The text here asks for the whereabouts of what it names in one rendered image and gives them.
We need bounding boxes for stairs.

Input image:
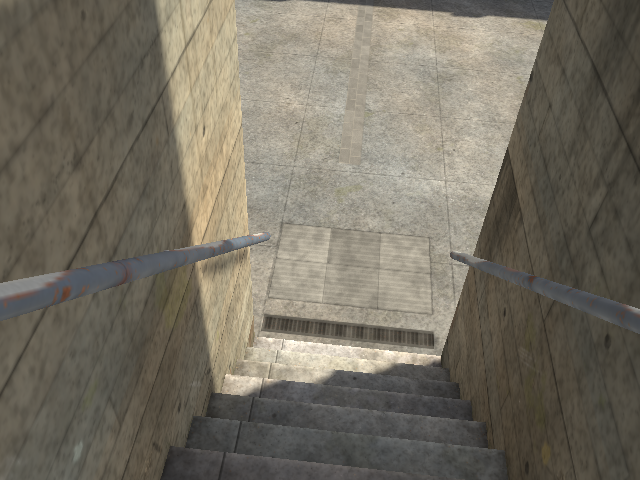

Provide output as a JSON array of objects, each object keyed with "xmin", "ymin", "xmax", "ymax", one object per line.
[{"xmin": 160, "ymin": 336, "xmax": 508, "ymax": 480}]

